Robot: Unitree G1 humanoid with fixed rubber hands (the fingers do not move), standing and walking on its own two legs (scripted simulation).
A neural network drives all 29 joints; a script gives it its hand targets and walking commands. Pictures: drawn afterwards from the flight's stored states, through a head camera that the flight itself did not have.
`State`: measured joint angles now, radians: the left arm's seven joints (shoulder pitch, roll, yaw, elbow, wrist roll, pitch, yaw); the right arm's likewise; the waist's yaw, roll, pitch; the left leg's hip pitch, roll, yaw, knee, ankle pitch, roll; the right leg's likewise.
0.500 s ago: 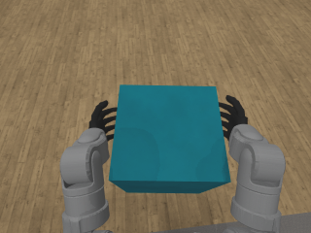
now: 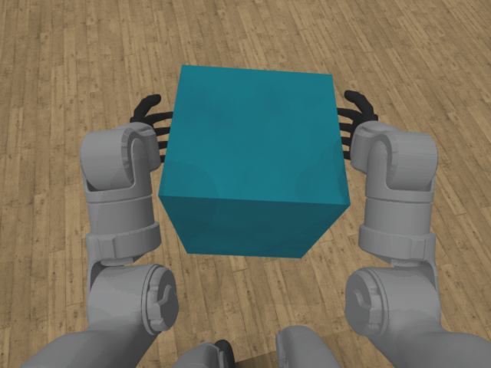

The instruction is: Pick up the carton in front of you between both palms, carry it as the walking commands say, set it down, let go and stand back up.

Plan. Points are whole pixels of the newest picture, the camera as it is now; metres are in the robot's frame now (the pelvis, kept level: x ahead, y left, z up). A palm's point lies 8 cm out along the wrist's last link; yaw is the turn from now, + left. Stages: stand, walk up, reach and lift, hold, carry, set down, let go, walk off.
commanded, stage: carry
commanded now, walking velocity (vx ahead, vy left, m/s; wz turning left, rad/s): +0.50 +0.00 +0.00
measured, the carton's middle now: (250, 175) +0.39 -0.01 +0.04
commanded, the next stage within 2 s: none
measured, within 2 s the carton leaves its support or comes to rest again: neither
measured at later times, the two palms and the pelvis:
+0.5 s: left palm out of the picture +0.70 +0.15 +0.18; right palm out of the picture +0.73 -0.14 +0.18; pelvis +0.33 -0.04 +0.04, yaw +2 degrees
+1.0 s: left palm out of the picture +1.03 +0.12 +0.22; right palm out of the picture +1.01 -0.18 +0.22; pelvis +0.64 -0.01 +0.06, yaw +0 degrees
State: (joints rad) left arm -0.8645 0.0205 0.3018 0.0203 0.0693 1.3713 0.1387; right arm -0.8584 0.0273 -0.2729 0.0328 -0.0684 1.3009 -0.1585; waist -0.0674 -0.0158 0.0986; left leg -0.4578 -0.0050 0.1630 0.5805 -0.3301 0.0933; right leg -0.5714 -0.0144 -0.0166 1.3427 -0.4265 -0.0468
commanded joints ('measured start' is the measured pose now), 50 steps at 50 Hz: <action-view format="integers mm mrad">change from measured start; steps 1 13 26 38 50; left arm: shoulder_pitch -717 -569 -748 -705 -621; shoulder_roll -1037 -900 -1051 -1063 -962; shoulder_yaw -592 -705 -738 -610 -639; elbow -196 -158 -220 -9 -75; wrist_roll -357 -343 -538 -400 -322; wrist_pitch -64 -69 -55 -50 -48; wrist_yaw -179 -210 -272 -244 -176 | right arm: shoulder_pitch -757 -602 -567 -742 -689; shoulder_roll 1094 952 908 1095 1021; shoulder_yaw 635 757 639 660 660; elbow -242 -171 -153 -57 -90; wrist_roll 485 459 289 483 494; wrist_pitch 0 11 -1 10 21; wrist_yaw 241 277 187 276 277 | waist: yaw -17 151 148 -13 3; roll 101 -70 -104 52 179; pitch -685 -832 -601 -599 -544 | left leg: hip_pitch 791 120 -293 665 529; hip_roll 292 75 17 290 192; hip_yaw -409 -61 -95 -551 -183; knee -113 481 336 -118 -143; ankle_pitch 500 322 -22 460 616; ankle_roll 126 -54 -59 169 84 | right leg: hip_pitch -294 843 766 -273 -20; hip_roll -43 -221 -224 -15 35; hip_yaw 38 260 155 59 -144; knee -47 -798 -940 47 -664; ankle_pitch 16 381 672 -21 182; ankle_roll -3 -143 -176 -4 4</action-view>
